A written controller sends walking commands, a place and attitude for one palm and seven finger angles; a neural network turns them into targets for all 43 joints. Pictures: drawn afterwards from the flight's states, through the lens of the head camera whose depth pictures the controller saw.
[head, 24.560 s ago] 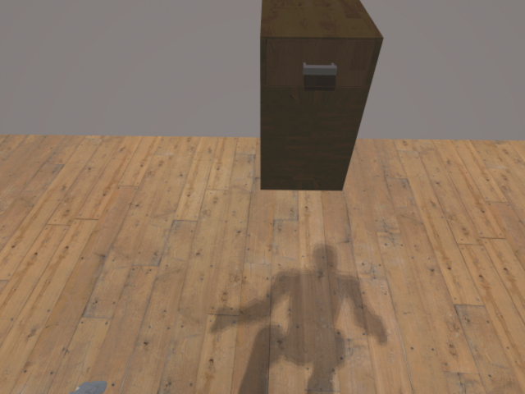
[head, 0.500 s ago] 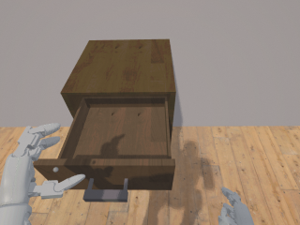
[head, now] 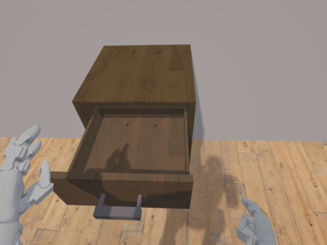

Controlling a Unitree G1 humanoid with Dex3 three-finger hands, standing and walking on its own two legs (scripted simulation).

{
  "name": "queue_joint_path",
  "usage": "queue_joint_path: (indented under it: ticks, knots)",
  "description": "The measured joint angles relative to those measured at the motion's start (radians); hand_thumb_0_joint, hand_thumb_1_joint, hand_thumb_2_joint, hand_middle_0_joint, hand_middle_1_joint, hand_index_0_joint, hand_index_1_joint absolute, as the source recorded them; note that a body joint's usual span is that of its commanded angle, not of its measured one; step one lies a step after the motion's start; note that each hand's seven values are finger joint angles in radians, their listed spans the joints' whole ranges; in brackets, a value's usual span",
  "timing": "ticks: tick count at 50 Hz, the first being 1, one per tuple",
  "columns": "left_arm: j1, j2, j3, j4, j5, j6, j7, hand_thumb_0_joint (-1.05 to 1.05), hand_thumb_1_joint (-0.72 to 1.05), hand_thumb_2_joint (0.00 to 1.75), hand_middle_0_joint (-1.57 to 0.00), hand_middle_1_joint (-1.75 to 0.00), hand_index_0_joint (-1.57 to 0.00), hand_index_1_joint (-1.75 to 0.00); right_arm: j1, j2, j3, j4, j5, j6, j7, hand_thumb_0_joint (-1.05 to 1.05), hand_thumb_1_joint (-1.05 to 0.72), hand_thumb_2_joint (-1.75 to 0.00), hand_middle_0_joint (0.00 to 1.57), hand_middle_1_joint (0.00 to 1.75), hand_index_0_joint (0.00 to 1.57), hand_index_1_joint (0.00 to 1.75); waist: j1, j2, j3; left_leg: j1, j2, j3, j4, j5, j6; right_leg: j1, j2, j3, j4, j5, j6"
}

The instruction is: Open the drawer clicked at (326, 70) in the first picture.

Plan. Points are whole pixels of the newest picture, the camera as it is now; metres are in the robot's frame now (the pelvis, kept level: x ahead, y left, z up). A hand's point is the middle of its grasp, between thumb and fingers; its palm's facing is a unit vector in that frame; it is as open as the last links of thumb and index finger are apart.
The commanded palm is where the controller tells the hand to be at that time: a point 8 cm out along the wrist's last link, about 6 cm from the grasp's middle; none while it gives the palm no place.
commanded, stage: draw the hand back to the body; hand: left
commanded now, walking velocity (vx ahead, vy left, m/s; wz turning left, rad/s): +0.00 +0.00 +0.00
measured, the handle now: (119, 205) +0.23 +0.16 -0.07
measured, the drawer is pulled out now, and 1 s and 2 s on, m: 0.30 0.30 0.30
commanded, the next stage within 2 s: step back with the hand held close in 0.06 s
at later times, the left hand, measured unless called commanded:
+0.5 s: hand (47, 186) +0.18 +0.24 +0.14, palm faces +0.23 -0.82 -0.53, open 7.4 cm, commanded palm +0.11 +0.29 +0.17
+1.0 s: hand (8, 226) +0.10 +0.26 +0.15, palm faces +0.36 -0.83 -0.43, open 7.5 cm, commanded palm +0.04 +0.31 +0.17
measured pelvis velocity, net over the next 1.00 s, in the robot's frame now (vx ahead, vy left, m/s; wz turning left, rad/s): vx -0.09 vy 0.03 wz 0.00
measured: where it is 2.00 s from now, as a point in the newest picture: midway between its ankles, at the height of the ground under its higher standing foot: outside the picture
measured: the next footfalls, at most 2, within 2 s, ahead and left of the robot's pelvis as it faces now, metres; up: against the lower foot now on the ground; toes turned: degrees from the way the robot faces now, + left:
right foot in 1.30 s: -0.19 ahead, -0.11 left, +0.00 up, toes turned -4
left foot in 1.58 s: -0.19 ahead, +0.09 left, +0.00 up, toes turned +0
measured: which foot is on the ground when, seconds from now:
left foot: down 0.00-1.00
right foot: down 0.00-1.00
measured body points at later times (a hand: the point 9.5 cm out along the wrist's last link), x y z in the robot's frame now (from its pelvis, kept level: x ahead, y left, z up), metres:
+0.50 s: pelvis -0.02 +0.01 +0.00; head +0.02 +0.00 +0.45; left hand +0.16 +0.28 +0.17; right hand +0.16 -0.24 -0.09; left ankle -0.02 +0.12 -0.74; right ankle -0.04 -0.10 -0.74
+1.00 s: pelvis -0.09 +0.03 -0.01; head -0.06 +0.04 +0.43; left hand +0.08 +0.30 +0.18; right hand +0.09 -0.21 -0.09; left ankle -0.02 +0.12 -0.74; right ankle -0.04 -0.10 -0.74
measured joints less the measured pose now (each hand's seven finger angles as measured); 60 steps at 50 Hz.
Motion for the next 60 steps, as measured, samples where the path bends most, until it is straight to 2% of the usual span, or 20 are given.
queue_joint_path:
  ticks: [10,15,22,26,31,42,47,51,56,60]
  knots:
    - [-0.002,0.01,0.012,-0.007,-0.004,0.0,-0.004,0.01,0.87,0.89,-0.21,-0.31,-0.21,-0.31,0.011,-0.004,0.001,-0.007,0.003,0.009,0.001,0.02,-0.91,-0.9,0.2,0.3,0.21,0.3,-0.008,0.003,0.002,-0.009,0.004,-0.003,0.003,0.001,-0.002,-0.005,0.004,-0.003,-0.003,0.002,-0.002]
    - [0.007,0.032,0.079,-0.027,0.005,-0.061,-0.013,0.01,0.88,0.9,-0.21,-0.3,-0.21,-0.3,0.003,-0.014,-0.001,-0.034,0.004,0.043,0.009,0.02,-0.91,-0.9,0.2,0.3,0.21,0.3,-0.035,-0.001,0.005,-0.069,0.01,-0.003,0.022,0.004,0.0,-0.057,0.01,-0.003,-0.004,0.019,-0.001]
    - [0.082,0.057,0.071,-0.073,0.01,-0.079,-0.018,0.01,0.89,0.9,-0.21,-0.3,-0.21,-0.3,-0.013,-0.03,-0.034,-0.059,0.012,0.089,0.005,0.02,-0.91,-0.9,0.2,0.3,0.21,0.3,-0.071,-0.014,0.019,-0.125,-0.001,0.018,0.023,0.026,0.012,-0.132,-0.004,0.016,0.025,0.031,0.012]
    - [0.112,0.089,0.082,-0.096,0.008,-0.079,-0.011,0.01,0.88,0.9,-0.21,-0.3,-0.21,-0.3,-0.014,-0.025,-0.046,-0.067,0.016,0.1,-0.002,0.02,-0.91,-0.9,0.2,0.3,0.21,0.3,-0.081,-0.032,0.026,-0.153,-0.008,0.021,0.038,0.033,0.018,-0.165,-0.011,0.018,0.05,0.033,0.017]
    - [0.126,0.105,0.102,-0.124,0.002,-0.08,0.005,0.01,0.88,0.9,-0.21,-0.3,-0.21,-0.3,-0.009,-0.013,-0.044,-0.072,0.016,0.092,-0.005,0.02,-0.91,-0.9,0.2,0.3,0.2,0.3,-0.078,-0.052,0.027,-0.19,-0.013,0.019,0.063,0.043,0.024,-0.203,-0.017,0.015,0.082,0.039,0.021]
    - [0.1,0.074,0.104,-0.156,0.01,-0.107,0.033,0.01,0.88,0.9,-0.21,-0.3,-0.21,-0.3,0.007,0.013,-0.009,-0.079,0.009,0.034,0.002,0.02,-0.91,-0.9,0.2,0.3,0.21,0.3,-0.054,-0.06,0.02,-0.277,-0.012,0.005,0.137,0.06,0.027,-0.284,-0.018,-0.001,0.155,0.051,0.02]
    - [0.082,0.051,0.085,-0.164,0.014,-0.118,0.047,0.01,0.88,0.9,-0.21,-0.3,-0.21,-0.3,0.018,0.005,-0.009,-0.056,0.001,0.02,0.006,0.02,-0.91,-0.9,0.21,0.3,0.21,0.3,-0.056,-0.053,0.018,-0.315,-0.009,-0.008,0.191,-0.015,0.022,-0.294,-0.011,-0.009,0.145,0.072,0.016]
    - [0.073,0.061,0.091,-0.173,0.017,-0.122,0.053,0.01,0.88,0.9,-0.21,-0.3,-0.21,-0.3,0.023,-0.002,-0.016,-0.035,-0.003,0.024,0.002,0.02,-0.91,-0.9,0.21,0.3,0.21,0.3,-0.066,-0.061,0.027,-0.311,-0.009,-0.002,0.171,0.087,0.034,-0.3,-0.012,-0.004,0.156,0.078,0.027]
    - [0.068,0.102,0.135,-0.154,0.023,-0.124,0.052,0.01,0.88,0.9,-0.21,-0.3,-0.21,-0.3,0.038,0.02,-0.02,-0.044,-0.008,0.005,-0.001,0.02,-0.91,-0.9,0.21,0.3,0.21,0.3,-0.081,-0.073,0.022,-0.323,-0.008,0.001,0.144,0.096,0.045,-0.323,-0.001,0.032,0.31,-0.088,0.034]
    - [0.084,0.105,0.145,-0.179,0.008,-0.13,0.046,0.01,0.89,0.9,-0.21,-0.3,-0.21,-0.3,0.023,0.041,-0.008,-0.029,-0.023,-0.029,0.017,0.02,-0.91,-0.9,0.21,0.3,0.21,0.3,-0.062,-0.089,0.017,-0.339,0.012,0.022,0.105,0.133,0.037,-0.267,-0.003,0.041,0.329,-0.152,0.038]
